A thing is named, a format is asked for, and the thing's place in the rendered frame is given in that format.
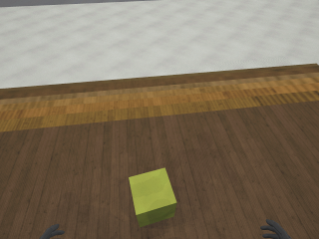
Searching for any right robot hand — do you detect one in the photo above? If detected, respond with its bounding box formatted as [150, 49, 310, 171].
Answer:
[260, 219, 292, 239]

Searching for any carton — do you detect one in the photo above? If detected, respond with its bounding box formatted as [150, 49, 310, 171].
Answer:
[129, 168, 177, 228]

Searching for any left robot hand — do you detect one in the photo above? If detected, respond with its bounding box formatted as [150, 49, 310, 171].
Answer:
[39, 224, 65, 239]

